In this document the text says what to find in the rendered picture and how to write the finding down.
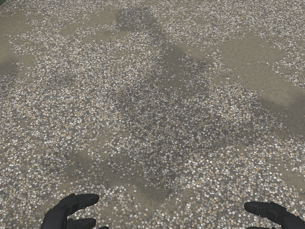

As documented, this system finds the right robot hand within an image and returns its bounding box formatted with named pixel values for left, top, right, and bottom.
left=244, top=201, right=305, bottom=229

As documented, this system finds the left robot hand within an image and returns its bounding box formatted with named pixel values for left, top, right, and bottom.
left=40, top=193, right=109, bottom=229

